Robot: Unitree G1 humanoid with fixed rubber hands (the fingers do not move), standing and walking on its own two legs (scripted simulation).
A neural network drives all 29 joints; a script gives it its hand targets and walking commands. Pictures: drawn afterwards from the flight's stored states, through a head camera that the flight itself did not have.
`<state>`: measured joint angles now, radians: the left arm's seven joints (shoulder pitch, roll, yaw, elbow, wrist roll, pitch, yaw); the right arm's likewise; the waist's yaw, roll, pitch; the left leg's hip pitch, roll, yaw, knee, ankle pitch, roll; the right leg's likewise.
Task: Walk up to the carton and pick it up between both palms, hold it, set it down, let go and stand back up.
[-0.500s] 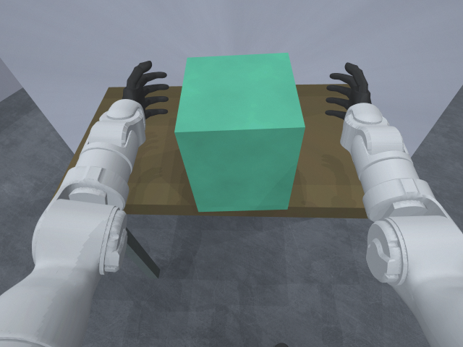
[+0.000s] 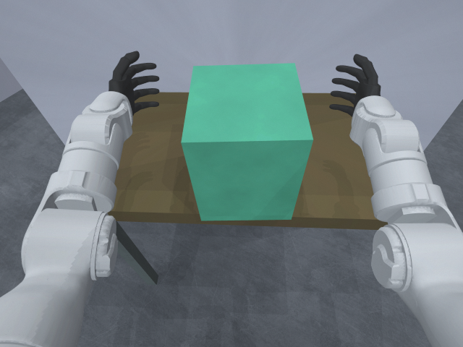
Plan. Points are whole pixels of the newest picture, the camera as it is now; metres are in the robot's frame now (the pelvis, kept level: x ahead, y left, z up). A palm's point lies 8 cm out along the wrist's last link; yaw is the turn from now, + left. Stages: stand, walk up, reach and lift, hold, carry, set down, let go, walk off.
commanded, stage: set down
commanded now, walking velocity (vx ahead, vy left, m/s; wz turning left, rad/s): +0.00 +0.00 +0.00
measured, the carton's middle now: (245, 147) +0.49 -0.03 +0.04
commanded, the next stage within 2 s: none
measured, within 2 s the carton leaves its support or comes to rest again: neither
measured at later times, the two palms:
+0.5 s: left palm (132, 105) +0.46 +0.15 +0.19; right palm (367, 109) +0.42 -0.22 +0.18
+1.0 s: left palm (132, 128) +0.44 +0.16 +0.16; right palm (365, 133) +0.41 -0.22 +0.14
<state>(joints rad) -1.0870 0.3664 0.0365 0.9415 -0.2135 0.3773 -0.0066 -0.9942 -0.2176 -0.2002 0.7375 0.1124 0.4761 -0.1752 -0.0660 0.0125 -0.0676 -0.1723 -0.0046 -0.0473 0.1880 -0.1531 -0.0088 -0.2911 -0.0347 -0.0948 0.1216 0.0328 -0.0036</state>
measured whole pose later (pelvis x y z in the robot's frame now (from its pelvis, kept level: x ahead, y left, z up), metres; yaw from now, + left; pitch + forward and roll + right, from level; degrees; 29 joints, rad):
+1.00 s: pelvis -0.01 -0.01 +0.00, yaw +0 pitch +8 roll +1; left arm -0.96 0.32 0.00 0.88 -0.23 0.30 0.04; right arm -0.88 -0.22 -0.17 0.73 0.15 0.38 -0.17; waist -0.05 0.01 -0.05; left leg -0.20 0.00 -0.05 0.21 -0.14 -0.02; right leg -0.31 -0.03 -0.10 0.14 0.04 -0.01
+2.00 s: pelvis -0.01 -0.01 +0.00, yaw +1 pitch +5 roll +0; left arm -0.84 0.26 -0.06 0.71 -0.29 0.37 0.14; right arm -0.77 -0.24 -0.07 0.65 0.18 0.39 -0.16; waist -0.03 0.03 -0.07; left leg -0.13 0.00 -0.06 0.18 -0.14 -0.01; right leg -0.26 -0.03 -0.10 0.13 0.03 -0.01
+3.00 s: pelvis -0.03 +0.00 -0.01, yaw -1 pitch +5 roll +0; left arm -0.23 0.32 -0.08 0.53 -0.32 -0.07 0.02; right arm -0.17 -0.27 0.04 0.49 0.26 -0.05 -0.06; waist -0.01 0.01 -0.03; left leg -0.24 0.00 -0.03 0.38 -0.23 -0.01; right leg -0.35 -0.03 -0.07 0.29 -0.02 -0.01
